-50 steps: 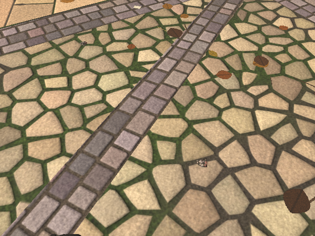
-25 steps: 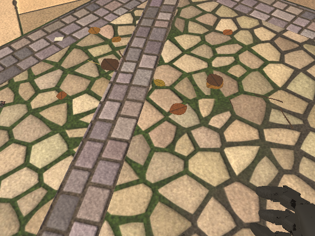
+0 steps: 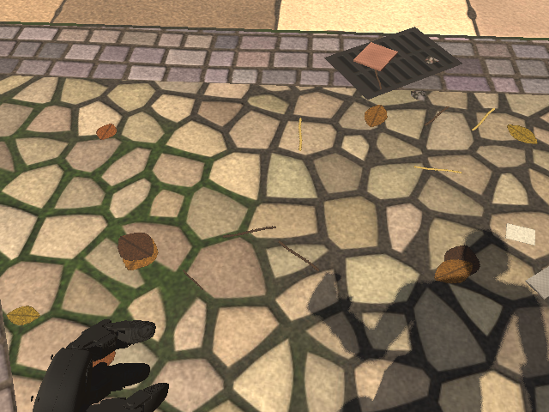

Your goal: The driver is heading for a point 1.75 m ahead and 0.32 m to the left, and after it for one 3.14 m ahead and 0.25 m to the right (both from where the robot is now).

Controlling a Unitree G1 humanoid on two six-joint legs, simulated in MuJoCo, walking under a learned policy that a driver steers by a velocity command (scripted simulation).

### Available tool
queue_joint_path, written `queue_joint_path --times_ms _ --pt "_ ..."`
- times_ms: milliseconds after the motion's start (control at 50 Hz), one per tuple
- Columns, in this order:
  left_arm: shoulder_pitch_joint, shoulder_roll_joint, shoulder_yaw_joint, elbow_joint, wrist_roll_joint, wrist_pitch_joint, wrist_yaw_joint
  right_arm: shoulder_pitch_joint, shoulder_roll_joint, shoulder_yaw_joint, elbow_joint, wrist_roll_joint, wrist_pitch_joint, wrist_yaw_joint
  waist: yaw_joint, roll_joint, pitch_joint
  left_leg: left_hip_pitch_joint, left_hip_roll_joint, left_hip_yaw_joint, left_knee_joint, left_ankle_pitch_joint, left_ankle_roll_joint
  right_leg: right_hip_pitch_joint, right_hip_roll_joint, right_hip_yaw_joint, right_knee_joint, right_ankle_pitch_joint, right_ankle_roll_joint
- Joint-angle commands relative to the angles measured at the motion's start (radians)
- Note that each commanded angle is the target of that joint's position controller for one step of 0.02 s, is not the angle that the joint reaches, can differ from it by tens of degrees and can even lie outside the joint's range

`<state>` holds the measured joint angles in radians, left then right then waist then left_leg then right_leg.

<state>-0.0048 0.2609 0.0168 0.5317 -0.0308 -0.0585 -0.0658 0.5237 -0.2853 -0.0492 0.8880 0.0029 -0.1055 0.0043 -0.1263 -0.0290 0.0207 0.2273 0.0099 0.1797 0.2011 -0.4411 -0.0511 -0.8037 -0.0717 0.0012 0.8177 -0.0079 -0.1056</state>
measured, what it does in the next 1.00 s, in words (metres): walks ahead, turning left: right foot, then left foot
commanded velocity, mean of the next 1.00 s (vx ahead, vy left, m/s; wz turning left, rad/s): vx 1.00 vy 0.00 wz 0.39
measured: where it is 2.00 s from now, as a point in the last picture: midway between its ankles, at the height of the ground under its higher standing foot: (166, 78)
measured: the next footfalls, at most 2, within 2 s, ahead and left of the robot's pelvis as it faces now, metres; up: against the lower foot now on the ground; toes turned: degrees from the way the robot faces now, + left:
right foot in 0.08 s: +0.28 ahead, -0.11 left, +0.00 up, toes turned -3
left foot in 0.56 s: +0.71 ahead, +0.12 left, +0.00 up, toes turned +18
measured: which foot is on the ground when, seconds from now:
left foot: down 0.00-0.08, up 0.10-0.54, down 0.56-1.00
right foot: up 0.00-0.06, down 0.08-0.56, up 0.58-1.00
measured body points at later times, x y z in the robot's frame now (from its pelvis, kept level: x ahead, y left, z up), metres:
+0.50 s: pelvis +0.45 +0.00 -0.01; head +0.47 +0.02 +0.44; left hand +0.41 +0.26 -0.14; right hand +0.69 -0.19 -0.09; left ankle +0.68 +0.15 -0.67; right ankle +0.24 -0.11 -0.71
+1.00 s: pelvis +0.91 +0.13 +0.00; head +0.94 +0.15 +0.45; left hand +1.05 +0.43 -0.05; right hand +1.05 -0.11 -0.12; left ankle +0.67 +0.10 -0.71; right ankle +1.15 +0.13 -0.70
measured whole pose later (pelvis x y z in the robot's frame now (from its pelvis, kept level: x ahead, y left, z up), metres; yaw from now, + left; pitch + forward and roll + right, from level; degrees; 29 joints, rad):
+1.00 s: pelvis +0.91 +0.13 +0.00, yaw +26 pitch +2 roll +0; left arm 0.02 0.26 0.02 0.60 -0.04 -0.13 -0.04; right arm 0.38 -0.27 -0.04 0.80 -0.02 -0.09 0.00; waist -0.09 -0.01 0.02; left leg 0.19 -0.10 -0.11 0.30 -0.45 0.12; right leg -0.63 0.01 -0.05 0.51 0.07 -0.09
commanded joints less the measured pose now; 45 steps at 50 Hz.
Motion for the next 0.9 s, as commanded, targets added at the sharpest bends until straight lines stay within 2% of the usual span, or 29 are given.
queue_joint_path --times_ms 20,40,60,80,100,120,140,160,180,200,240,280,320,380,420,480,520,540,560,580,600,620,640,660,680,740,800,840,900 --pt "-0.069 0.087 0.035 -0.094 0.0 -0.023 -0.009 -0.058 -0.231 -0.033 -0.053 0.0 -0.001 -0.012 0.13 0.147 0.069 -0.116 0.27 -0.048 0.069 1.334 0.174 0.227 0.124 -0.131 -0.097 -0.114 -0.049" --pt "0.046 0.137 0.06 -0.079 -0.001 -0.017 -0.003 -0.058 -0.249 -0.033 -0.042 -0.003 0.01 -0.018 0.21 0.201 -0.013 -0.105 0.288 -0.05 0.228 1.506 0.168 0.378 0.149 -0.128 -0.116 -0.158 -0.079" --pt "0.292 0.184 0.092 -0.015 -0.002 -0.008 0.012 -0.092 -0.25 -0.028 -0.037 0.0 0.021 -0.024 0.352 0.21 -0.124 -0.22 0.272 -0.037 0.48 1.555 0.154 0.703 0.151 -0.108 -0.213 -0.068 -0.117" --pt "0.501 0.241 0.114 0.052 0.002 0.005 0.033 -0.091 -0.19 -0.007 -0.065 -0.01 0.016 -0.031 0.41 0.135 -0.247 -0.535 0.2 -0.072 0.856 1.024 0.13 1.116 0.004 0.121 -0.167 -0.115 -0.131" --pt "0.469 0.327 0.113 0.05 0.031 -0.016 0.029 0.083 0.003 0.048 -0.099 0.018 -0.018 -0.012 0.235 -0.229 -0.46 -0.884 -0.018 -0.225 1.26 -0.011 0.105 1.4 -0.314 0.752 -0.348 -0.506 -0.285" --pt "0.539 0.201 0.097 0.077 0.042 -0.026 0.033 -0.049 -0.145 0.01 -0.097 0.071 -0.05 -0.008 0.327 -0.117 -0.501 -0.954 0.004 -0.392 1.333 0.022 0.141 1.336 -0.3 0.853 -0.502 -0.657 -0.236" --pt "0.496 0.163 0.082 0.101 0.045 -0.035 0.033 -0.181 -0.136 0.004 -0.148 0.102 -0.052 -0.009 0.304 -0.086 -0.267 -1.028 0.033 -0.357 1.315 0.064 0.137 1.165 -0.274 0.673 -0.519 -0.55 -0.191" --pt "0.428 0.148 0.078 0.122 0.04 -0.047 0.028 -0.232 -0.092 0.015 -0.164 0.082 -0.048 -0.014 0.247 0.043 -0.132 -1.016 0.085 -0.341 1.242 0.117 0.131 0.975 -0.247 0.539 -0.541 -0.414 -0.158" --pt "0.355 0.095 0.066 0.13 0.048 -0.057 0.023 -0.245 -0.076 0.009 -0.152 0.053 -0.031 -0.018 0.192 0.071 -0.062 -0.966 0.125 -0.333 1.181 0.176 0.129 0.827 -0.199 0.413 -0.554 -0.324 -0.119" --pt "0.311 0.051 0.056 0.134 0.064 -0.067 0.02 -0.167 -0.063 0.004 -0.133 0.055 -0.004 -0.008 0.129 0.001 -0.051 -0.893 0.157 -0.349 1.168 0.227 0.123 0.724 -0.19 0.329 -0.57 -0.261 -0.11" --pt "0.276 -0.006 0.049 0.164 0.041 -0.076 0.014 -0.129 -0.031 -0.002 -0.103 0.058 0.043 0.0 0.096 -0.01 -0.017 -0.868 0.18 -0.334 1.15 0.244 0.122 0.636 -0.142 0.164 -0.614 -0.166 -0.071" --pt "0.271 0.026 0.059 0.189 0.034 -0.085 0.021 -0.181 -0.012 0.002 -0.121 0.052 0.063 0.002 0.095 -0.01 0.058 -0.927 0.192 -0.334 1.111 0.297 0.105 0.574 -0.14 0.041 -0.657 -0.034 -0.038" --pt "0.261 0.043 0.061 0.199 0.051 -0.087 0.035 -0.26 -0.011 0.005 -0.154 0.046 0.061 0.003 0.099 -0.015 0.111 -0.978 0.168 -0.317 1.0 0.421 0.094 0.551 -0.103 -0.066 -0.693 0.031 -0.017" --pt "0.286 0.075 0.063 0.213 0.054 -0.09 0.06 -0.352 -0.016 0.009 -0.185 0.027 0.046 0.024 0.124 0.028 0.141 -0.988 0.133 -0.219 0.795 0.618 0.1 0.609 -0.087 -0.189 -0.713 0.12 0.006" --pt "0.342 0.107 0.065 0.233 0.048 -0.084 0.074 -0.446 -0.017 0.011 -0.216 0.029 0.033 0.048 0.161 0.064 0.154 -0.975 0.096 -0.14 0.647 0.679 0.131 0.698 -0.092 -0.23 -0.71 0.21 0.047" --pt "0.361 0.197 0.079 0.235 0.052 -0.056 0.101 -0.447 -0.064 -0.01 -0.253 0.043 0.025 0.079 0.119 -0.018 0.065 -0.816 -0.02 0.003 0.541 0.612 0.177 0.869 -0.115 -0.266 -0.554 0.825 0.102" --pt "0.288 0.266 0.098 0.21 0.042 -0.024 0.112 -0.212 -0.145 -0.05 -0.223 0.059 0.052 0.072 -0.035 -0.133 -0.06 -0.57 -0.083 0.021 0.599 0.428 0.219 0.892 -0.16 -0.253 -0.256 1.229 0.09" --pt "0.208 0.271 0.099 0.182 0.036 -0.023 0.103 0.045 -0.229 -0.09 -0.158 0.049 0.076 0.058 -0.163 -0.132 -0.163 -0.272 -0.079 -0.045 0.599 0.38 0.261 0.771 -0.157 -0.219 0.028 1.207 0.071" --pt "0.131 0.21 0.085 0.176 0.014 -0.039 0.08 0.196 -0.252 -0.106 -0.109 0.051 0.097 0.033 -0.238 0.003 -0.153 -0.064 -0.035 -0.156 0.477 0.417 0.299 0.569 -0.019 -0.227 0.473 0.582 0.089" --pt "0.232 -0.039 0.018 0.115 0.031 -0.086 0.051 0.102 -0.242 -0.083 -0.109 0.012 0.088 0.039 -0.016 0.447 -0.097 0.074 0.036 -0.502 0.456 0.38 0.413 0.135 0.188 -0.075 0.883 -0.565 0.117" --pt "0.308 -0.016 -0.002 0.05 -0.001 -0.128 0.036 -0.001 -0.177 -0.055 -0.178 -0.021 0.055 0.042 0.063 0.409 -0.293 0.16 0.209 -1.019 0.185 -0.11 0.555 -0.052 0.188 0.152 0.951 -0.559 0.066" --pt "0.164 0.096 0.019 0.032 -0.016 -0.146 0.034 0.003 -0.121 -0.053 -0.196 -0.009 0.036 0.043 0.008 0.181 -0.198 0.056 0.214 -1.079 0.022 -0.273 0.477 -0.062 0.136 0.168 0.836 -0.454 0.014" --pt "0.118 0.098 0.026 0.015 -0.015 -0.146 0.042 -0.049 -0.111 -0.048 -0.198 -0.003 0.019 0.051 0.076 -0.038 -0.081 -0.123 0.201 -1.041 -0.011 -0.286 0.422 -0.033 0.098 0.157 0.703 -0.373 0.001" --pt "0.139 0.078 0.022 0.024 0.01 -0.136 0.051 -0.128 -0.116 -0.048 -0.219 0.002 0.004 0.055 0.139 -0.1 -0.034 -0.284 0.181 -0.998 0.009 -0.202 0.425 0.039 0.064 0.171 0.614 -0.333 0.018" --pt "0.165 0.081 0.026 0.034 0.029 -0.12 0.057 -0.189 -0.123 -0.049 -0.24 0.001 -0.001 0.047 0.174 -0.095 0.0 -0.41 0.128 -0.917 0.015 -0.097 0.422 0.104 0.041 0.182 0.558 -0.313 0.047" --pt "0.165 0.098 0.036 0.037 0.044 -0.081 0.076 -0.222 -0.086 -0.033 -0.243 0.017 0.001 0.015 0.195 -0.041 0.048 -0.576 0.039 -0.656 0.001 0.157 0.386 0.187 -0.018 0.125 0.318 -0.251 0.115" --pt "-0.015 0.012 0.001 -0.008 0.065 -0.073 0.073 -0.156 -0.045 -0.016 -0.195 0.023 0.009 -0.016 0.081 0.035 0.075 -0.654 -0.039 -0.42 0.02 0.372 0.315 0.277 -0.019 0.015 -0.002 0.105 0.146" --pt "-0.096 0.003 -0.003 -0.021 0.044 -0.076 0.066 -0.089 -0.064 -0.017 -0.166 0.022 0.002 -0.008 0.004 0.067 0.069 -0.611 -0.014 -0.397 -0.021 0.343 0.286 0.331 0.009 -0.028 -0.16 0.254 0.132" --pt "-0.182 0.049 0.017 -0.046 0.003 -0.083 0.047 -0.037 -0.086 -0.018 -0.116 0.011 -0.002 0.003 -0.049 0.11 0.088 -0.344 0.076 -0.394 -0.023 0.424 0.266 0.22 0.026 -0.036 -0.312 0.244 0.082"
Keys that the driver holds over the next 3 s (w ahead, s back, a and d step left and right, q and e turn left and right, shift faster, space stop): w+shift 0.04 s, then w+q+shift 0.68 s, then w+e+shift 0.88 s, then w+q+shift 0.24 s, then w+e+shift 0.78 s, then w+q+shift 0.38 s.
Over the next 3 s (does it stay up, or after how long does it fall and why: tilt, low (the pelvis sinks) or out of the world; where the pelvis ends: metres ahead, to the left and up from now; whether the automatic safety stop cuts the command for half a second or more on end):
stays up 2.57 -0.13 0.02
